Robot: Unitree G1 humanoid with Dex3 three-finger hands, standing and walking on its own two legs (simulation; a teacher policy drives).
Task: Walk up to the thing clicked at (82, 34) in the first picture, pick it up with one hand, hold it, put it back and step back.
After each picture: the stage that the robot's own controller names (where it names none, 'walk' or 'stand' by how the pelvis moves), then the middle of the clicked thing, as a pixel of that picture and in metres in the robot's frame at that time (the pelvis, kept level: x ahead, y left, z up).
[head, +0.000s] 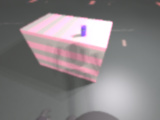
stand; (83, 31) +0.94 +0.14 +0.04
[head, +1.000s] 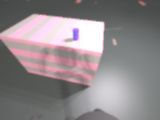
walk; (75, 34) +0.82 +0.18 +0.04
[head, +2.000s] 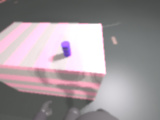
stand; (66, 49) +0.52 +0.22 +0.07
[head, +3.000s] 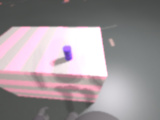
stand; (68, 53) +0.50 +0.21 +0.05
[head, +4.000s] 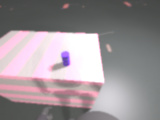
stand; (66, 59) +0.47 +0.22 +0.04
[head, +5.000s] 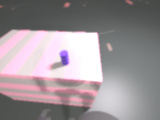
stand; (64, 58) +0.48 +0.24 +0.04
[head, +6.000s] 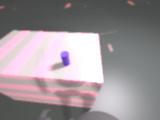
stand; (65, 58) +0.47 +0.23 +0.04
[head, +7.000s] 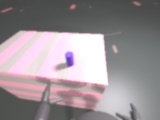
rise first; (69, 59) +0.47 +0.21 +0.04
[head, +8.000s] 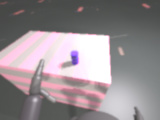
go down; (74, 58) +0.50 +0.20 +0.04
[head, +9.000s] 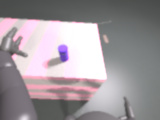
go down; (63, 53) +0.48 +0.18 +0.06
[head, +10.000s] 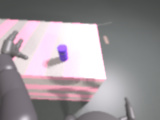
approach; (63, 53) +0.48 +0.19 +0.07
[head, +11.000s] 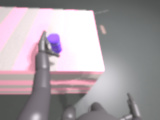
close in; (55, 44) +0.50 +0.20 +0.11
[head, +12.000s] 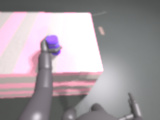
lift; (54, 45) +0.50 +0.21 +0.10
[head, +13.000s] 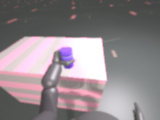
lift; (67, 58) +0.34 +0.16 +0.22
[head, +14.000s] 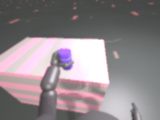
hold; (66, 59) +0.33 +0.17 +0.22
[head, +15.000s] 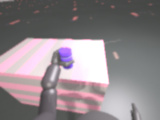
hold; (66, 58) +0.33 +0.17 +0.22
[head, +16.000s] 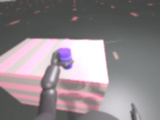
hold; (66, 58) +0.33 +0.17 +0.22
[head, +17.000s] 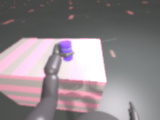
crouch; (67, 51) +0.39 +0.17 +0.23
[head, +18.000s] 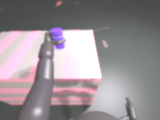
lower; (58, 39) +0.49 +0.19 +0.22
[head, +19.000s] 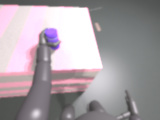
lower; (53, 39) +0.53 +0.20 +0.11
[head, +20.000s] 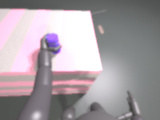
lower; (54, 44) +0.51 +0.20 +0.10
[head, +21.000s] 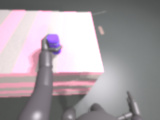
lower; (55, 44) +0.51 +0.20 +0.10
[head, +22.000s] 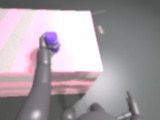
lower; (53, 42) +0.52 +0.21 +0.11
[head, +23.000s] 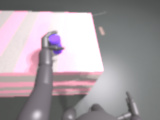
open; (56, 45) +0.51 +0.20 +0.10
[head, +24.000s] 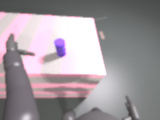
sink last; (60, 48) +0.50 +0.19 +0.09
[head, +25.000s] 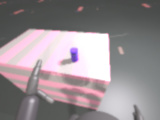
sink last; (74, 55) +0.51 +0.20 +0.06
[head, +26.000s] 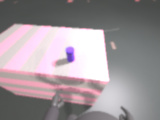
stand; (70, 54) +0.49 +0.19 +0.05
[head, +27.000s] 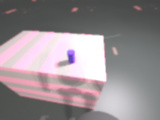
stand; (71, 56) +0.52 +0.20 +0.04
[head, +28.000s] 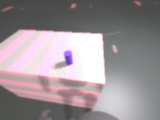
stand; (68, 58) +0.49 +0.21 +0.04
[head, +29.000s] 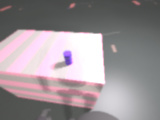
stand; (68, 58) +0.48 +0.22 +0.04
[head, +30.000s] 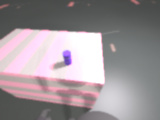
stand; (67, 58) +0.48 +0.22 +0.04
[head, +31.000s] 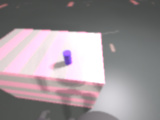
stand; (67, 57) +0.48 +0.22 +0.04
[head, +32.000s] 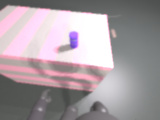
walk; (74, 40) +0.56 +0.16 +0.07
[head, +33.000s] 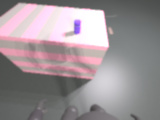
walk; (77, 27) +0.78 +0.20 +0.05
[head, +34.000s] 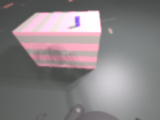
stand; (77, 21) +1.10 +0.29 +0.06
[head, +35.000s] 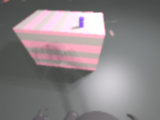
stand; (81, 22) +1.08 +0.21 +0.05
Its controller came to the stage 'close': yes
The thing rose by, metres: 0.21
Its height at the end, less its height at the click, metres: +0.00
